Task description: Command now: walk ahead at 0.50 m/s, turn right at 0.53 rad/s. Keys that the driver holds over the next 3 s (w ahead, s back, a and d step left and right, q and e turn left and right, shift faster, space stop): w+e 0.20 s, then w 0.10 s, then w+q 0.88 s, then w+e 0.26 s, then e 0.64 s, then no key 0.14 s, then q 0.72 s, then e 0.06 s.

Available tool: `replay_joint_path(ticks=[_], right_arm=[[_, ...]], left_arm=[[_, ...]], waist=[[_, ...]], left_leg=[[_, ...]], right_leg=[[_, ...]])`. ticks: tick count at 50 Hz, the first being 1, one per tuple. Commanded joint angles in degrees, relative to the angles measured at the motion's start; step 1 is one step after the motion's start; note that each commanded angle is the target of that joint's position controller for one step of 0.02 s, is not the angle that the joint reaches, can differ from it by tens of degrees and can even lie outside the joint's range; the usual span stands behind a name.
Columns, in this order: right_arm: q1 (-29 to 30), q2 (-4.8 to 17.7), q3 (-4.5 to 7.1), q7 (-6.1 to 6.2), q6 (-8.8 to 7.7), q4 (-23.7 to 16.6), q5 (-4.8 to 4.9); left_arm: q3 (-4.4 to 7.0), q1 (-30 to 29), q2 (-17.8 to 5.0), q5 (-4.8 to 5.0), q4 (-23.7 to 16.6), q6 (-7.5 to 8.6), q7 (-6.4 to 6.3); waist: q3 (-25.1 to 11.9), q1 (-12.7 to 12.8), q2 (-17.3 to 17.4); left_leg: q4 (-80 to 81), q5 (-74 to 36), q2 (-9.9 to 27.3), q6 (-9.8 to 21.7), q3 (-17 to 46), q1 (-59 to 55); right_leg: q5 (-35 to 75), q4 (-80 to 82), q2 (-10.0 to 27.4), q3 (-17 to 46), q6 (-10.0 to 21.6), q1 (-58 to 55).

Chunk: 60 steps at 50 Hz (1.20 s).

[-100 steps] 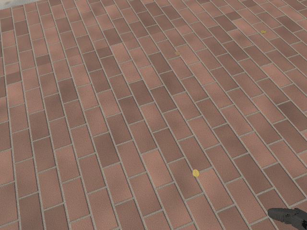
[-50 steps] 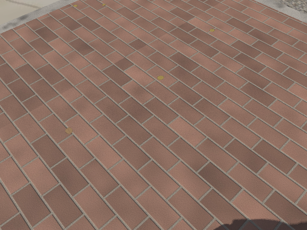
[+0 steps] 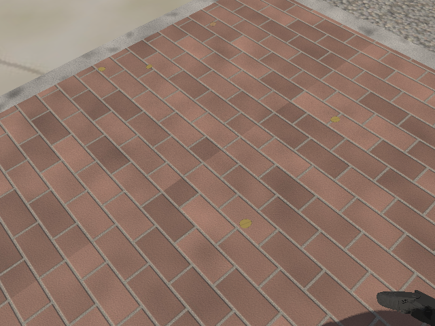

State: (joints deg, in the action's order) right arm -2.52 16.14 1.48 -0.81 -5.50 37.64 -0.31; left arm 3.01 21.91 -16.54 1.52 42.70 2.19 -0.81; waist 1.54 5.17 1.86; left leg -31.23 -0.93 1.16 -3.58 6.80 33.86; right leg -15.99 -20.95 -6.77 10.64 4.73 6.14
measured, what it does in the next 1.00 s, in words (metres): walks ahead: left foot, then right foot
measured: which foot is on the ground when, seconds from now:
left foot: up 0.00-0.08, down 0.10-0.58, up 0.60-1.00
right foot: down 0.00-0.10, up 0.12-0.54, down 0.56-1.00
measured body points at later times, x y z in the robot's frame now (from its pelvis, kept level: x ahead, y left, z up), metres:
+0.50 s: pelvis +0.26 +0.00 +0.00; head +0.30 -0.01 +0.44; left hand +0.55 +0.16 -0.07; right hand +0.18 -0.28 -0.13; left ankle +0.19 +0.14 -0.74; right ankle +0.39 -0.17 -0.72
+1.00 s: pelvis +0.52 -0.04 -0.01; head +0.54 -0.02 +0.44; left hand +0.51 +0.26 -0.14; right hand +0.75 -0.26 -0.09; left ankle +0.66 +0.10 -0.72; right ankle +0.39 -0.17 -0.74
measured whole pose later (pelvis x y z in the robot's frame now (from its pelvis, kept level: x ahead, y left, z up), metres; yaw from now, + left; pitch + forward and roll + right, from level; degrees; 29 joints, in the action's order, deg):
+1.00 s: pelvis +0.52 -0.04 -0.01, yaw +7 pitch +1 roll -3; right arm -5.2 16.1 2.9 -2.9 -0.8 39.1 1.0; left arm 5.0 18.7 -17.2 0.9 48.2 4.1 -0.2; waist 1.9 4.6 1.9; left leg -38.2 4.0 5.1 2.4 -0.5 35.1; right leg -19.4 -14.2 0.7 -14.1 -2.3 -5.0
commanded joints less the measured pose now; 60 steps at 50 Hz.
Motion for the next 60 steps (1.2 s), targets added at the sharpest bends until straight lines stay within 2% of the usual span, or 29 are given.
replay_joint_path(ticks=[1,4,5,6,7,8,9,11,14,18,24,27,28,29,30,31,33,35,39,43,49,51,53,54,55,56,57,58,60], right_arm=[[5.27,5.94,2.05,-0.31,-1.63,-4.99,0.59],[-4.01,8.67,3.79,0.24,-2.29,-2.81,0.37],[-12.37,11.36,4.69,0.78,-2.38,-2.06,-0.52],[-18.36,15.75,5.86,0.95,-1.52,-0.41,-1.04],[-19.00,12.21,5.40,0.52,-1.01,0.22,0.64],[-16.33,8.10,4.37,0.71,-0.78,-0.45,0.73],[-13.59,6.81,3.85,0.79,-0.44,-0.61,0.20],[-11.26,4.80,3.00,0.70,-0.37,0.44,-0.52],[-11.66,5.10,3.17,0.15,-1.02,2.50,0.00],[-12.15,8.22,3.82,-0.08,-0.71,4.64,1.08],[-18.43,11.42,4.38,0.23,0.96,7.75,2.39],[-18.63,10.77,3.97,0.62,1.63,8.39,2.18],[-18.19,8.12,2.90,0.57,1.41,7.62,1.37],[-22.28,2.11,1.07,0.70,0.72,5.71,0.72],[-23.73,4.01,1.33,0.81,0.15,5.81,1.97],[-20.59,8.47,2.79,0.78,0.32,5.47,3.08],[-16.17,7.73,3.00,0.98,1.01,4.76,2.32],[-17.15,5.67,3.10,0.91,2.58,5.23,2.05],[-13.86,3.38,2.80,0.76,4.07,3.34,1.58],[-7.24,2.19,2.05,-0.81,3.64,1.21,1.48],[0.70,3.98,2.36,-2.39,4.08,-3.16,1.33],[-2.67,5.96,3.49,-2.41,4.41,-3.33,1.15],[-20.16,12.05,7.07,-1.31,4.98,1.37,1.65],[-22.30,19.51,8.67,-0.25,5.13,1.72,2.29],[-21.64,18.33,7.59,-0.69,4.03,-1.09,1.96],[-20.34,13.91,6.19,-1.20,2.98,-0.70,1.46],[-18.56,12.07,5.65,-1.17,2.36,-0.44,1.35],[-14.61,10.22,5.07,-1.03,2.19,-0.80,1.27],[-9.91,7.10,3.90,-0.50,2.09,-2.32,0.19]], left_arm=[[2.72,1.05,-9.33,0.24,-2.46,-0.09,-0.62],[2.40,-1.36,-7.69,-0.17,-3.19,-0.49,-0.48],[1.30,-2.12,-4.73,-0.90,-4.36,-0.21,-0.17],[-0.01,5.75,-0.67,-0.05,-5.45,0.34,-0.15],[0.53,6.79,-5.39,0.71,-5.03,0.62,-0.29],[1.63,1.11,-9.26,0.66,-4.98,0.41,-0.28],[1.89,-2.81,-9.45,0.04,-5.71,0.14,-0.31],[2.03,-5.73,-7.55,-0.56,-6.88,0.06,0.18],[0.98,-5.74,-3.38,-0.26,-7.24,-0.25,0.73],[-0.34,-12.21,-1.68,-1.51,-8.99,0.98,1.52],[0.03,-21.51,-3.84,-0.51,-11.37,2.93,2.87],[2.10,-12.68,-7.47,-0.81,-8.84,3.24,2.27],[3.32,-4.34,-10.43,-1.68,-7.45,3.15,1.57],[4.51,2.19,-15.58,-3.07,-6.93,2.41,0.86],[3.91,3.78,-13.27,-2.70,-6.22,2.02,1.10],[2.75,0.90,-9.57,-1.88,-5.80,2.03,1.24],[1.55,-5.93,-5.63,-1.64,-5.44,2.36,1.56],[1.27,-9.95,-3.64,-2.17,-4.83,3.22,1.80],[2.36,-10.76,-5.26,-2.31,-2.54,4.53,1.28],[3.16,-9.40,-7.62,-1.95,-0.71,4.10,0.52],[4.51,-5.71,-10.99,-0.10,2.22,2.29,0.34],[4.99,-6.26,-12.79,0.41,2.32,1.46,0.16],[4.08,-5.86,-10.92,0.02,1.85,0.89,-0.18],[1.85,-2.02,-4.19,-2.57,-1.22,1.62,0.06],[1.03,-4.23,-4.27,-1.79,-2.36,3.67,0.53],[2.15,-10.20,-8.79,0.65,-3.82,4.94,1.13],[1.80,-12.01,-8.17,0.92,-4.41,5.73,1.15],[1.86,-11.99,-7.85,-0.52,-3.74,5.97,0.65],[2.40,-9.32,-8.32,-1.60,-2.30,4.78,0.65]], waist=[[-1.45,-1.26,-7.54],[-5.43,-6.70,-8.61],[-12.96,-10.61,-4.60],[-20.71,-8.42,11.19],[-19.04,-8.72,13.34],[-10.79,-10.18,6.63],[-5.78,-9.66,2.81],[-0.89,-7.55,3.11],[-0.05,-6.08,4.17],[0.52,-6.61,2.04],[0.71,-8.72,2.75],[-4.14,-2.74,2.66],[-10.49,1.42,0.97],[-19.86,1.88,-11.86],[-23.19,2.02,-17.09],[-14.52,1.51,-12.48],[-5.63,-1.54,-9.16],[-2.23,-4.72,-9.75],[0.42,-5.90,-6.35],[1.95,-3.89,-4.95],[4.10,-2.21,-4.25],[0.40,-5.04,-5.87],[-9.21,-13.79,-2.71],[-12.60,-10.14,12.66],[-22.70,-10.47,11.20],[-16.82,-12.38,5.22],[-11.01,-10.91,3.54],[-7.05,-8.29,0.07],[-5.42,-4.70,2.00]], left_leg=[[3.96,0.99,-2.64,1.12,-1.12,-7.28],[8.16,3.33,-1.10,5.17,-1.89,-22.04],[6.21,5.82,7.22,9.01,5.24,-36.50],[8.07,13.39,20.55,18.46,28.25,-56.12],[11.89,26.70,23.91,19.87,39.19,-55.42],[13.46,28.49,20.91,17.22,31.31,-48.19],[14.42,22.47,18.22,15.21,23.10,-41.20],[17.48,12.14,13.88,13.98,13.52,-31.68],[21.23,6.13,12.16,15.34,6.86,-26.83],[22.80,-1.79,10.86,16.47,1.77,-25.65],[18.93,-1.18,11.78,13.84,2.97,-27.70],[8.23,-8.16,9.41,10.61,1.77,-26.15],[-4.19,-3.28,6.28,8.39,-0.57,-19.44],[-25.30,17.74,-1.01,4.08,-6.25,-0.09],[-36.13,35.02,-1.90,3.76,-0.99,6.85],[-40.56,31.61,0.97,3.94,0.35,11.01],[-38.06,23.45,4.47,3.93,-1.66,9.60],[-35.38,19.00,6.34,3.50,-1.26,4.08],[-29.26,11.59,6.87,2.30,-0.80,5.40],[-15.42,0.59,6.07,3.07,-3.58,3.09],[-6.25,6.20,4.17,6.92,-7.97,2.81],[-5.73,11.95,0.20,9.27,-11.74,-4.73],[-1.87,9.11,-4.29,13.16,-11.24,-31.21],[2.14,15.05,10.52,21.89,16.90,-49.69],[13.47,26.16,18.01,28.26,42.13,-55.75],[16.06,25.32,17.40,24.74,36.16,-52.74],[15.50,22.03,15.14,22.72,28.66,-45.71],[15.23,15.68,12.75,20.79,22.58,-37.60],[17.13,5.80,10.11,19.49,15.48,-28.22]], right_leg=[[12.91,1.68,13.58,13.66,6.15,1.39],[18.58,-7.61,11.20,13.59,3.38,2.51],[13.89,-21.36,8.32,9.65,1.44,8.78],[-12.30,-39.55,-0.23,1.11,-2.68,28.09],[-17.84,-48.78,4.12,0.18,-3.59,37.14],[-12.48,-51.79,6.60,0.21,-4.16,39.37],[-8.12,-51.48,8.39,-1.88,-4.61,38.32],[-3.58,-47.45,11.01,-2.63,-4.79,35.24],[-2.28,-41.39,11.68,-4.28,-4.99,32.34],[7.36,-26.04,12.44,-7.30,-5.31,30.37],[13.78,-10.26,8.83,-8.60,-5.00,21.31],[11.98,-5.03,7.23,-9.86,-2.07,4.62],[12.60,-6.66,12.70,-5.51,0.53,-9.01],[6.91,-5.73,27.87,14.57,7.01,-29.00],[-1.54,0.68,31.82,28.91,10.72,-28.07],[-5.32,2.23,29.52,22.37,8.89,-21.84],[-0.19,5.88,24.81,9.98,6.64,-9.10],[6.86,9.93,22.43,2.32,5.91,-0.57],[16.07,13.58,22.75,-6.65,6.85,1.80],[18.05,14.23,21.46,-14.75,5.34,0.64],[23.01,9.92,24.28,-19.38,2.91,-8.57],[41.99,0.70,23.71,-21.53,1.49,-10.18],[43.24,-24.50,19.32,-24.54,-2.28,0.74],[1.34,-47.01,11.12,-24.04,-6.69,25.76],[-18.88,-57.51,4.44,-9.09,-7.20,35.10],[-14.52,-58.68,7.68,-5.38,-5.83,41.00],[-9.79,-54.90,10.04,-6.04,-4.50,41.23],[-5.94,-49.67,12.27,-6.01,-4.44,38.06],[-1.27,-44.00,14.56,-5.88,-4.90,30.37]])
Next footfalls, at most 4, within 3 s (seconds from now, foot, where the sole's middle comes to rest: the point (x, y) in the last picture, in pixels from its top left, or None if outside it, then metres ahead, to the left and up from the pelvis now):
0.10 left None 0.23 0.13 -0.78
0.56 right None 0.43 -0.17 -0.78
1.06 left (225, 250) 0.70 0.10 -0.78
1.60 right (268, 170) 1.05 -0.03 -0.78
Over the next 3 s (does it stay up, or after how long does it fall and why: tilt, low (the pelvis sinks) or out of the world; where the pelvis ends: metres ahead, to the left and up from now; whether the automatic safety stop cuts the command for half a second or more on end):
stays up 0.98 0.11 0.00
